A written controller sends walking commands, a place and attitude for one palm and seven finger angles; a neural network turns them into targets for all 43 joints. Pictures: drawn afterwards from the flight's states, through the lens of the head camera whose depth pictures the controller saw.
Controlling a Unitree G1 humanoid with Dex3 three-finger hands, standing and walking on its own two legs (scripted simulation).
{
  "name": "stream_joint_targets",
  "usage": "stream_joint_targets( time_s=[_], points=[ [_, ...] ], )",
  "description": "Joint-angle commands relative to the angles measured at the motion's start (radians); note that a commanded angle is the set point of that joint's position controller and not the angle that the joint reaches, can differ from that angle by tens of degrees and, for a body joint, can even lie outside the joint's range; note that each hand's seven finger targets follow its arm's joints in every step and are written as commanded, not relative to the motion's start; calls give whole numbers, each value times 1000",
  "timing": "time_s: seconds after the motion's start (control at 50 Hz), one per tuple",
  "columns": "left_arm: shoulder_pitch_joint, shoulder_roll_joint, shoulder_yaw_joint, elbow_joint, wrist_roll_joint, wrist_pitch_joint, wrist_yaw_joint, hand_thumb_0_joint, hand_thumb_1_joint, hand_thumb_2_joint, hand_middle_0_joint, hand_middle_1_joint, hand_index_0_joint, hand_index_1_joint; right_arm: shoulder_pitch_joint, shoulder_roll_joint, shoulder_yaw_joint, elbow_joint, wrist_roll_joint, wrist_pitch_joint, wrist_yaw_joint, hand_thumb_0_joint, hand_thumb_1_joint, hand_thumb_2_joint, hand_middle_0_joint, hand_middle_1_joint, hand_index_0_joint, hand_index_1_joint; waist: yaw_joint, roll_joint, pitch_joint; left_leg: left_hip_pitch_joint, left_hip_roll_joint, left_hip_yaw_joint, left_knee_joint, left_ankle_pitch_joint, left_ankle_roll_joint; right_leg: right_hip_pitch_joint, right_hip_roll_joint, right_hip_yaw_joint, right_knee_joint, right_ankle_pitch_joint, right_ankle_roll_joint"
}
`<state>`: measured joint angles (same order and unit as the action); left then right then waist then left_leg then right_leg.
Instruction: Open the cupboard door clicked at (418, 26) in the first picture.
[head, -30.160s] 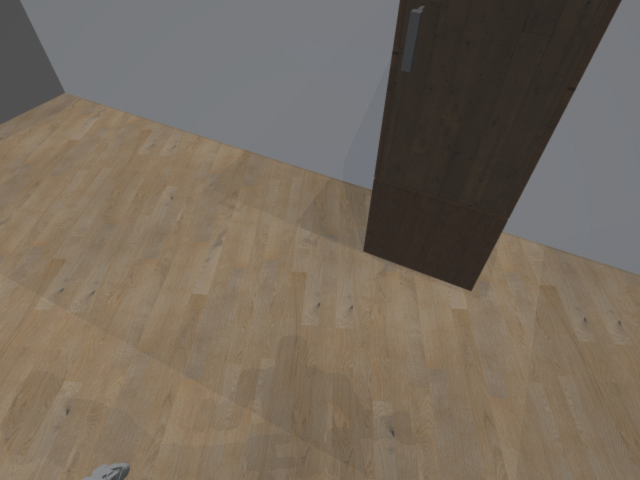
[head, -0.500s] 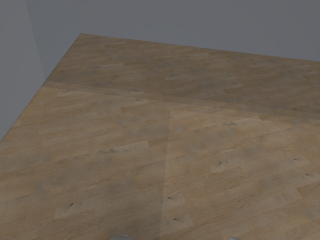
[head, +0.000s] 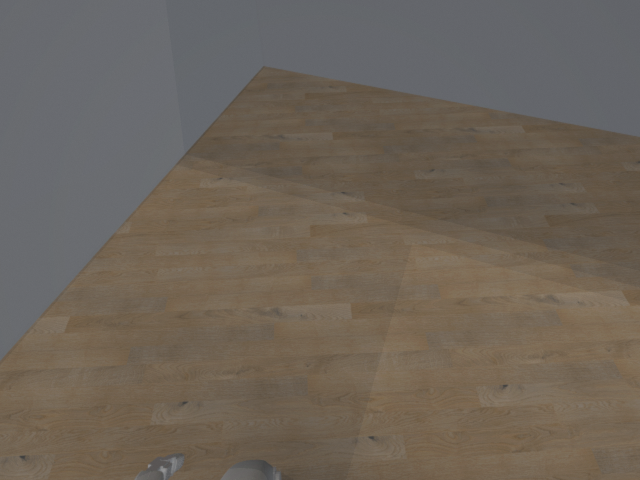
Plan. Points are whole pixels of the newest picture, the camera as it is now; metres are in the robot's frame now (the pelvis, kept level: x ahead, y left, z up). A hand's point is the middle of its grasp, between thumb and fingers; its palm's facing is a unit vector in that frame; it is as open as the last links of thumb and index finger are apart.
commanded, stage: turn to face it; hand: left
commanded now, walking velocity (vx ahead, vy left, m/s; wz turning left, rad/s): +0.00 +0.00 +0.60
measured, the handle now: out of the picture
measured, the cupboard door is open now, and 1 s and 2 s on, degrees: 42 42 42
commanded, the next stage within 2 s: none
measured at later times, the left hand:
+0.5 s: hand out of the picture +0.06 +0.22 -0.16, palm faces +0.32 -0.89 -0.32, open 7.4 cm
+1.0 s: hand out of the picture -0.05 +0.17 -0.19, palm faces +0.62 -0.75 -0.23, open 7.4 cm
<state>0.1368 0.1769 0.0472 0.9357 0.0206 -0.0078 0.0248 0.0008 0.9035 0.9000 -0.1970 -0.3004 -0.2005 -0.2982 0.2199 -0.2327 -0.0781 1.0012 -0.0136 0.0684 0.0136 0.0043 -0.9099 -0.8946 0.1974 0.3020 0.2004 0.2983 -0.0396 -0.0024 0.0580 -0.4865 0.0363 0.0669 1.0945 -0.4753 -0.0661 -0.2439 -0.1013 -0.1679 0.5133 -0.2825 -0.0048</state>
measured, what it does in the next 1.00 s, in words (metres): steps on the spot, turning left: left foot, then right foot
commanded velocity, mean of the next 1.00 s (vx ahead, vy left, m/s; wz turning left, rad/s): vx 0.00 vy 0.00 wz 0.60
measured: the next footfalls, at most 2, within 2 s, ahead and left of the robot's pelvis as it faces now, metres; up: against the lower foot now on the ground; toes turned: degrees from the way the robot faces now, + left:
left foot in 0.18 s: +0.07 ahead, +0.14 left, +0.00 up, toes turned +15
right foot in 0.50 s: +0.13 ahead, -0.13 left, +0.00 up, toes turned +15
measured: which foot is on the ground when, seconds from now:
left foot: up 0.00-0.16, down 0.18-0.50, up 0.52-0.88, down 0.90-1.00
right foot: down 0.00-0.18, up 0.20-0.48, down 0.50-0.90, up 0.92-1.00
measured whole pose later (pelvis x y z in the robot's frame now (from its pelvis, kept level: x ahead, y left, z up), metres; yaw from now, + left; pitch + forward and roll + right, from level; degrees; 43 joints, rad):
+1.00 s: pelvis +0.03 -0.03 -0.01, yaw +37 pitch +1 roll +0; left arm 0.20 0.26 0.07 0.93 0.02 0.06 0.01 0.01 0.91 0.90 -0.20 -0.30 -0.20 -0.30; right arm 0.10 -0.22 -0.06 0.89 -0.02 0.03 0.02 0.00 -0.91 -0.89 0.20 0.30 0.20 0.30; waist 0.02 -0.06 0.11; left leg -0.32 0.00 0.07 0.62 -0.32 0.05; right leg -0.43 -0.13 -0.11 1.02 -0.51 0.08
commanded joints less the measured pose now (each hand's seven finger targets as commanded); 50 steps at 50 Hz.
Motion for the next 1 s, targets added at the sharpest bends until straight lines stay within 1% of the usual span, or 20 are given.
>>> stream_joint_targets(
  time_s=[0.0,0.06,0.12,0.16,0.18,0.26,0.38,0.44,0.46,0.48,0.5,0.52,0.58,0.76,0.84,0.86,0.88,0.9,0.92,0.98],
  points=[
    [78,193,47,-47,6,-12,7,0,900,900,-200,-300,-200,-300,-74,-20,11,-108,3,-30,10,0,-900,-900,200,300,200,300,55,-177,-79,-13,23,41,-215,22,-9,161,-248,73,-109,600,-95],
    [108,227,57,-40,10,-11,3,0,900,900,-200,-300,-200,-300,-98,-26,13,-137,3,-38,15,0,-900,-900,200,300,200,300,67,-189,-96,42,-2,79,-374,57,6,196,-262,54,-45,656,-83],
    [72,229,58,-58,-2,-6,-5,0,900,900,-200,-300,-200,-300,10,-97,-6,-127,-4,-45,14,0,-900,-900,200,300,200,300,-6,-101,-160,319,-1,63,-629,328,32,64,-230,-17,159,508,-4],
    [17,126,30,-135,-13,8,-13,0,900,900,-200,-300,-200,-300,133,-299,-56,-120,-13,-51,-5,0,-900,-900,200,300,200,300,-82,341,-228,523,416,-494,-715,938,282,-340,-14,12,588,-416,111],
    [-23,161,34,-153,-4,22,-6,0,900,900,-200,-300,-200,-300,147,-304,-54,-104,-12,-45,-11,0,-900,-900,200,300,200,300,-77,209,-221,497,439,-451,-698,864,331,-359,-23,137,683,-395,90],
    [5,153,44,-108,1,35,-17,0,900,900,-200,-300,-200,-300,-55,-222,-29,-165,-14,-56,-27,0,-900,-900,200,300,200,300,9,203,-94,288,242,-299,-735,537,220,-323,-9,167,627,-176,94],
    [37,141,38,-109,-7,36,-18,0,900,900,-200,-300,-200,-300,-72,-228,-37,-174,-17,-47,-22,0,-900,-900,200,300,200,300,18,175,-113,244,193,-314,-721,465,211,-156,58,129,327,-168,85],
    [141,153,44,-90,-8,23,-16,0,900,900,-200,-300,-200,-300,-137,-220,-41,-194,-9,-36,-18,0,-900,-900,200,300,200,300,73,145,-115,114,145,-316,-648,368,172,50,86,109,56,-20,75],
    [188,200,55,-86,0,13,-10,0,900,900,-200,-300,-200,-300,-152,-179,-37,-206,1,-34,-15,0,-900,-900,200,300,200,300,101,21,-118,15,66,-261,-536,245,118,157,6,187,-133,-3,58],
    [200,308,75,-89,18,1,0,0,900,900,-200,-300,-200,-300,-141,-95,-25,-225,8,-34,-8,0,-900,-900,200,300,200,300,110,-326,-103,-158,-98,-84,-262,-31,26,217,-287,526,-284,-12,-44],
    [174,329,67,-105,9,3,6,0,900,900,-200,-300,-200,-300,-166,-131,-28,-234,2,-32,-1,0,-900,-900,200,300,200,300,112,-348,-75,-137,-65,-112,-6,-154,30,74,-407,590,-303,49,-125],
    [102,289,59,-127,5,5,9,0,900,900,-200,-300,-200,-300,-132,-130,-31,-229,0,-26,5,0,-900,-900,200,300,200,300,67,-223,-66,-107,-29,-141,83,-91,35,17,-378,479,-288,24,-148],
    [22,196,35,-142,0,2,7,0,900,900,-200,-300,-200,-300,-104,-109,-26,-168,-7,-8,15,0,-900,-900,200,300,200,300,20,-244,-32,-108,4,-81,171,46,1,18,-222,244,-209,232,-89],
    [166,242,58,-82,10,-7,7,0,900,900,-200,-300,-200,-300,-182,-46,5,-181,8,-25,19,0,-900,-900,200,300,200,300,92,-221,-118,27,-18,44,-332,5,1,261,-268,115,-69,659,-105],
    [112,242,66,-86,0,3,-3,0,900,900,-200,-300,-200,-300,-93,-79,-5,-163,4,-32,15,0,-900,-900,200,300,200,300,32,-180,-113,255,-22,53,-576,199,28,92,-255,39,25,443,-34],
    [94,220,63,-98,-6,8,-6,0,900,900,-200,-300,-200,-300,-30,-132,-18,-147,1,-39,12,0,-900,-900,200,300,200,300,-7,-52,-144,402,46,-33,-669,329,60,-31,-224,-2,152,303,14],
    [82,149,49,-135,-13,15,-14,0,900,900,-200,-300,-200,-300,37,-250,-48,-142,-10,-46,3,0,-900,-900,200,300,200,300,-46,275,-179,538,322,-417,-724,630,194,-297,-69,-40,398,-220,99],
    [-1,145,35,-166,-5,26,-8,0,900,900,-200,-300,-200,-300,91,-289,-57,-121,-9,-37,-9,0,-900,-900,200,300,200,300,-73,278,-170,517,409,-486,-727,830,309,-377,-23,76,561,-400,99],
    [-31,158,35,-182,-3,29,-8,0,900,900,-200,-300,-200,-300,81,-275,-51,-124,-11,-38,-14,0,-900,-900,200,300,200,300,-58,172,-143,464,402,-416,-720,753,320,-374,-42,136,623,-329,87],
    [4,157,47,-115,0,39,-15,0,900,900,-200,-300,-200,-300,-32,-207,-30,-152,-7,-54,-33,0,-900,-900,200,300,200,300,1,193,-123,388,237,-311,-732,694,231,-359,-16,183,675,-144,94]
  ],
)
